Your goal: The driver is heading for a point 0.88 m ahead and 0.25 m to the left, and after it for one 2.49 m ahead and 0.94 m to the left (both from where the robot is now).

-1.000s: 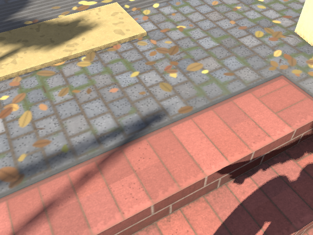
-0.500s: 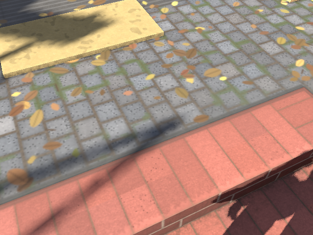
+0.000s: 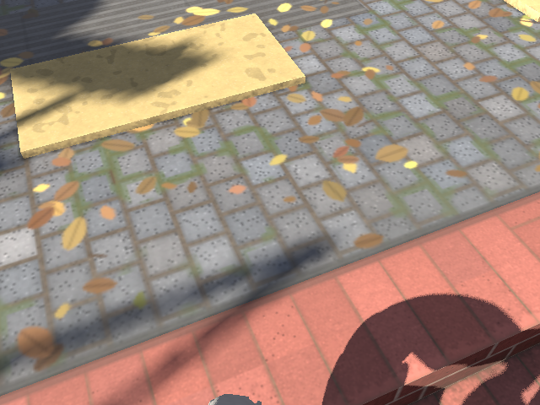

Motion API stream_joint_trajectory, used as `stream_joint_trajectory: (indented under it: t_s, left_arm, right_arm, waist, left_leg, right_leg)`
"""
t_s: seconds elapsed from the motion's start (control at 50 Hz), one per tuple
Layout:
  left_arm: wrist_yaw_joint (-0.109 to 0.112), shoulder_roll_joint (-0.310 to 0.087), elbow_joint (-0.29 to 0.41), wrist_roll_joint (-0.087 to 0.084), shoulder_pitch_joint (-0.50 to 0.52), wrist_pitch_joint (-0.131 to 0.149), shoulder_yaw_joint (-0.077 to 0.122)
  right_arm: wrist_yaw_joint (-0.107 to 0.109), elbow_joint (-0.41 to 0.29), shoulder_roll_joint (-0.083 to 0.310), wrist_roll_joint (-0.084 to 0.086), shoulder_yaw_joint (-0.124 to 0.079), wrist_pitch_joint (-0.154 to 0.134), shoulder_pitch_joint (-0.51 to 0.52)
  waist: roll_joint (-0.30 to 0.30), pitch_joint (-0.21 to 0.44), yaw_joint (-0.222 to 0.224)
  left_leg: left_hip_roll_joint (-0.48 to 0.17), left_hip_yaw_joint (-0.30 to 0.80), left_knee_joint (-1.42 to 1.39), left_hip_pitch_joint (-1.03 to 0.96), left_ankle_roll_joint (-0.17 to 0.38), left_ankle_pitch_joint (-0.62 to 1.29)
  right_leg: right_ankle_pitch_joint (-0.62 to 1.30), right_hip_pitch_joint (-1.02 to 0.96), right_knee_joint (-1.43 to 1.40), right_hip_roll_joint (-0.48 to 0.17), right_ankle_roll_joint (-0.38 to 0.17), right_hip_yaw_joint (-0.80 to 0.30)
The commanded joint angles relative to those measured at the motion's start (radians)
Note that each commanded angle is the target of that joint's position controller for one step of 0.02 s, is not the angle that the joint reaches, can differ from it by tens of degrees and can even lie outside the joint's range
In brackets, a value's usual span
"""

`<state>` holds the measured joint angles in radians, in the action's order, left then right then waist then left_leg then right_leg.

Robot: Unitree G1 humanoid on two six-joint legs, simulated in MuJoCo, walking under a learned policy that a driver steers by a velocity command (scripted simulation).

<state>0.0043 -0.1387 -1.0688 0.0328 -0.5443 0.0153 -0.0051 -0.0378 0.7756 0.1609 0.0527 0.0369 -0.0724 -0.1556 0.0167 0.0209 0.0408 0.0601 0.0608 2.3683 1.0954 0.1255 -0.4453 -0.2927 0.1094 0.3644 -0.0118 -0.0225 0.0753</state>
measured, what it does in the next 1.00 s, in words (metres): climbs: left foot 0.15 m higher, then right foot 0.15 m higher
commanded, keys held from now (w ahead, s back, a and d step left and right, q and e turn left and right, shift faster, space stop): w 0.66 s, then w+q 0.34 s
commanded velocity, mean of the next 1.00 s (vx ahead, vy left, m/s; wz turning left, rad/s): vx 0.48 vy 0.00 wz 0.10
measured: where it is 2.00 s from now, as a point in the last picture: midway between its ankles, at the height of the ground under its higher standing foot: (227, 190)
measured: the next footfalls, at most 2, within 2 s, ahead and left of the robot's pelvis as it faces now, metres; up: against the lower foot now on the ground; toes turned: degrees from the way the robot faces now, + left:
left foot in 0.18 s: +0.20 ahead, +0.11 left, +0.15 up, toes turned +4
right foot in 0.70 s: +0.53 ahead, -0.07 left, +0.29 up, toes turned -7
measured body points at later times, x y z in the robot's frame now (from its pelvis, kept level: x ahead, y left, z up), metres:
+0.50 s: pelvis +0.23 +0.04 +0.14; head +0.23 +0.07 +0.59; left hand +0.43 +0.19 +0.03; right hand +0.11 -0.14 +0.00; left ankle +0.16 +0.11 -0.60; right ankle +0.32 -0.13 -0.33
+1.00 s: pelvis +0.51 +0.01 +0.29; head +0.49 +0.00 +0.74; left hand +0.48 +0.23 +0.14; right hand +0.73 -0.19 +0.20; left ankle +0.59 +0.19 -0.30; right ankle +0.49 -0.07 -0.45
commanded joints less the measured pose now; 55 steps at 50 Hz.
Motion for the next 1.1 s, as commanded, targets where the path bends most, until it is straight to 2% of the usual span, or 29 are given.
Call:
stream_joint_trajectory:
  t_s: [0.02,0.06,0.1,0.12,0.16,0.18,0.2,0.22,0.24,0.26,0.28,0.32,0.36,0.42,0.5,0.56,0.62,0.64,0.68,0.7,0.72,0.74,0.76,0.78,0.8,0.84,0.9,0.98,1.1]
  left_arm:
    - [-0.003,-0.076,0.098,0.0,0.246,0.021,-0.028]
    - [0.003,-0.086,0.086,-0.034,0.239,0.068,-0.037]
    - [0.007,-0.204,0.023,-0.083,0.058,0.06,-0.005]
    - [0.021,-0.26,0.016,-0.07,0.019,0.041,0.008]
    - [0.041,-0.263,0.005,-0.036,-0.016,0.01,0.018]
    - [0.051,-0.244,0.029,-0.019,-0.006,0.015,0.023]
    - [0.037,-0.173,0.087,0.018,0.02,0.044,0.011]
    - [-0.009,-0.04,0.093,-0.012,0.062,0.08,0.005]
    - [-0.061,-0.014,0.142,-0.052,0.158,0.099,0.016]
    - [-0.076,0.028,0.25,-0.069,0.345,0.096,-0.002]
    - [-0.068,0.022,0.313,-0.065,0.413,0.089,-0.018]
    - [-0.055,0.056,0.319,-0.064,0.309,0.067,-0.043]
    - [-0.057,0.068,0.308,-0.067,0.251,0.058,-0.063]
    - [-0.04,0.025,0.348,-0.028,0.339,0.045,-0.068]
    - [-0.015,0.065,0.397,-0.044,0.487,0.04,-0.092]
    - [-0.054,0.054,0.538,-0.054,0.733,0.072,-0.115]
    - [-0.085,0.06,0.608,-0.067,0.888,0.071,-0.134]
    - [-0.082,0.043,0.585,-0.056,0.8,0.079,-0.112]
    - [-0.065,-0.114,0.515,-0.067,0.427,0.077,-0.037]
    - [-0.054,-0.194,0.463,-0.054,0.243,0.074,0.0]
    - [-0.044,-0.266,0.385,-0.008,0.07,0.07,0.041]
    - [-0.018,-0.321,0.318,0.006,-0.034,0.049,0.053]
    - [-0.005,-0.208,0.291,0.01,0.041,0.046,0.026]
    - [-0.018,-0.091,0.257,-0.022,0.148,0.052,-0.006]
    - [-0.035,-0.01,0.232,-0.012,0.243,0.061,-0.027]
    - [-0.065,0.077,0.16,0.002,0.292,0.078,-0.038]
    - [-0.064,0.038,0.164,0.008,0.353,0.097,-0.028]
    - [-0.015,-0.089,0.113,0.001,0.245,0.12,-0.015]
    - [0.03,-0.208,0.122,-0.007,0.135,0.1,0.03]
  right_arm:
    - [-0.023,-0.238,-0.058,-0.029,0.088,-0.007,0.122]
    - [0.005,-0.221,-0.016,-0.052,0.087,0.006,0.122]
    - [0.046,-0.198,0.046,-0.06,0.058,0.003,0.1]
    - [0.046,-0.185,0.064,-0.054,0.048,0.006,0.065]
    - [0.02,-0.174,0.114,-0.03,0.009,0.0,0.015]
    - [0.009,-0.143,0.16,-0.038,-0.02,0.008,-0.04]
    - [-0.004,-0.056,0.299,-0.079,-0.063,0.022,-0.261]
    - [0.021,0.047,0.312,-0.098,-0.076,0.048,-0.413]
    - [0.029,0.078,0.193,-0.09,-0.051,0.046,-0.355]
    - [0.008,0.108,0.095,-0.082,-0.025,0.039,-0.252]
    - [-0.013,0.15,0.001,-0.074,-0.003,0.027,-0.211]
    - [-0.032,0.214,-0.094,-0.09,0.009,0.019,-0.185]
    - [-0.037,0.221,-0.081,-0.108,0.006,0.021,-0.168]
    - [-0.024,0.221,-0.019,-0.104,0.01,0.0,-0.155]
    - [0.036,0.308,0.055,-0.084,-0.002,-0.005,-0.472]
    - [0.085,0.324,0.04,-0.061,-0.005,0.039,-0.605]
    - [0.101,0.31,0.043,-0.038,-0.01,0.049,-0.568]
    - [0.083,0.317,0.058,-0.059,-0.003,0.027,-0.583]
    - [0.071,0.299,0.228,-0.067,-0.04,0.004,-0.507]
    - [0.071,0.258,0.269,-0.072,-0.056,-0.006,-0.385]
    - [0.055,0.238,0.14,-0.065,-0.037,-0.033,-0.469]
    - [0.02,0.234,0.076,-0.083,-0.03,-0.066,-0.394]
    - [-0.021,0.213,0.056,-0.062,-0.054,-0.075,-0.356]
    - [-0.028,0.117,0.012,-0.037,-0.05,-0.06,-0.197]
    - [-0.018,0.017,-0.041,-0.042,-0.028,-0.045,-0.066]
    - [-0.007,-0.005,-0.042,-0.024,-0.023,-0.01,-0.149]
    - [0.013,0.014,-0.004,-0.002,-0.022,0.043,-0.218]
    - [0.003,-0.044,0.046,-0.046,-0.037,0.04,-0.072]
    - [-0.027,-0.118,0.068,-0.026,-0.049,0.035,0.184]
  waist:
    - [-0.047,-0.158,-0.159]
    - [-0.092,-0.055,-0.175]
    - [-0.12,0.087,-0.172]
    - [-0.213,0.108,-0.187]
    - [-0.354,0.14,-0.215]
    - [-0.351,0.175,-0.22]
    - [0.073,0.252,-0.243]
    - [0.363,0.326,-0.239]
    - [0.197,0.173,-0.197]
    - [0.107,-0.058,-0.135]
    - [0.034,-0.151,-0.077]
    - [-0.012,-0.117,0.031]
    - [-0.028,-0.119,0.07]
    - [0.001,-0.091,0.065]
    - [0.107,-0.03,-0.074]
    - [0.082,-0.066,-0.141]
    - [0.045,-0.089,-0.141]
    - [0.117,0.005,-0.086]
    - [0.317,0.186,0.131]
    - [0.325,0.275,0.24]
    - [-0.006,0.499,0.209]
    - [-0.272,0.536,0.207]
    - [-0.166,0.416,0.15]
    - [-0.076,0.182,0.079]
    - [-0.006,0.043,0.023]
    - [0.062,-0.015,-0.11]
    - [-0.042,-0.056,-0.159]
    - [-0.139,-0.054,-0.109]
    - [-0.05,-0.07,0.025]
  left_leg:
    - [-0.095,-0.046,-0.399,0.004,-0.024,0.176]
    - [-0.105,-0.24,-0.644,-0.539,-0.059,0.356]
    - [-0.06,-0.302,-0.828,-0.599,-0.032,0.194]
    - [-0.029,-0.303,-0.967,-0.532,-0.015,0.045]
    - [0.027,-0.252,-1.343,-0.543,0.013,-0.065]
    - [0.007,-0.081,-1.477,-0.663,0.041,-0.057]
    - [-0.215,0.326,-1.665,-0.987,0.139,0.343]
    - [-0.379,0.903,-2.137,-1.146,0.242,0.13]
    - [-0.443,0.979,-2.193,-1.013,0.216,-0.123]
    - [-0.426,0.765,-2.104,-0.821,0.157,-0.224]
    - [-0.371,0.513,-2.046,-0.703,0.086,-0.112]
    - [-0.26,0.212,-1.998,-0.678,-0.016,0.046]
    - [-0.233,0.05,-2.013,-0.63,-0.042,0.163]
    - [-0.156,-0.121,-2.072,-0.437,-0.028,0.252]
    - [-0.255,0.087,-2.064,-0.957,0.033,0.411]
    - [-0.312,0.166,-2.124,-1.212,0.01,0.384]
    - [-0.314,0.048,-2.396,-0.947,0.033,0.697]
    - [-0.297,-0.021,-2.282,-0.958,0.037,1.342]
    - [-0.335,-0.028,-1.997,-1.159,0.057,2.016]
    - [-0.313,-0.012,-1.786,-1.091,0.04,1.977]
    - [-0.176,0.019,-1.431,-0.73,0.017,1.636]
    - [0.035,0.119,-1.038,-0.566,-0.006,0.357]
    - [0.051,0.266,-0.594,-0.431,-0.018,0.24]
    - [0.007,0.18,-0.431,-0.292,0.007,0.225]
    - [-0.036,0.138,-0.345,-0.241,0.04,0.288]
    - [-0.092,0.15,-0.447,-0.238,0.099,0.352]
    - [-0.099,0.086,-0.749,-0.293,0.051,0.439]
    - [-0.106,0.002,-1.022,-0.307,-0.02,0.597]
    - [-0.178,-0.036,-1.403,-0.143,-0.051,0.486]
  right_leg:
    - [-0.003,0.472,-0.36,-0.171,-0.116,0.004]
    - [0.284,0.705,-0.522,-0.13,-0.18,0.069]
    - [1.165,0.265,-0.333,-0.154,-0.176,0.08]
    - [1.561,0.016,-0.193,-0.187,-0.159,0.059]
    - [1.836,-0.279,0.081,-0.254,-0.152,-0.009]
    - [1.725,-0.251,0.244,-0.248,-0.161,-0.046]
    - [1.174,0.071,0.584,-0.128,-0.142,-0.084]
    - [0.094,0.429,1.115,0.167,-0.083,-0.272]
    - [0.043,0.661,1.528,0.183,-0.076,-0.443]
    - [0.058,0.862,1.687,0.142,-0.11,-0.376]
    - [0.102,0.928,1.742,0.099,-0.139,-0.325]
    - [0.156,0.96,1.762,0.065,-0.169,-0.31]
    - [0.219,1.023,1.735,0.058,-0.169,-0.296]
    - [0.389,0.89,1.459,0.052,-0.086,-0.134]
    - [0.273,1.31,1.599,-0.017,-0.034,-0.094]
    - [0.147,1.499,1.369,-0.11,-0.004,-0.049]
    - [-0.024,0.896,0.872,-0.084,-0.025,0.187]
    - [-0.089,0.665,0.942,0.019,-0.058,0.269]
    - [-0.148,0.381,0.739,0.065,-0.148,0.103]
    - [-0.075,0.165,0.631,0.0,-0.193,-0.086]
    - [-0.272,-0.267,0.423,-0.209,-0.324,-0.568]
    - [-0.187,-0.361,-0.022,-0.364,-0.383,-1.016]
    - [-0.176,-0.197,-0.089,-0.42,-0.347,-1.055]
    - [-0.198,0.007,-0.064,-0.409,-0.269,-0.856]
    - [-0.117,0.208,-0.01,-0.371,-0.207,-0.617]
    - [0.091,0.283,0.046,-0.228,-0.054,-0.193]
    - [0.204,0.362,-0.085,-0.155,-0.028,0.071]
    - [0.341,0.303,-0.185,-0.137,-0.046,0.154]
    - [0.314,-0.148,-0.209,-0.311,-0.096,0.078]
Velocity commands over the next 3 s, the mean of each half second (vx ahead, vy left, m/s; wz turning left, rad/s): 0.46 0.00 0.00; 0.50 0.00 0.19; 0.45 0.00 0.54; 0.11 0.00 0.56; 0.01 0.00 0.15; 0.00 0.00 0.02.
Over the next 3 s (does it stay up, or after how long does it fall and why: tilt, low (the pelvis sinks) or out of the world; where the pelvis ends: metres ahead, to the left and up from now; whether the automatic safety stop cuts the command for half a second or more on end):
stays up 0.91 0.18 0.28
